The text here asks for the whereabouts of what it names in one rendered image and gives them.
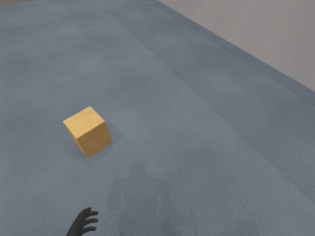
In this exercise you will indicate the carton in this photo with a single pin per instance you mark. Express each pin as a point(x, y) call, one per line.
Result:
point(89, 131)

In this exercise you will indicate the robot left hand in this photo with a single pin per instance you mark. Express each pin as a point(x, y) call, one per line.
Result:
point(77, 229)

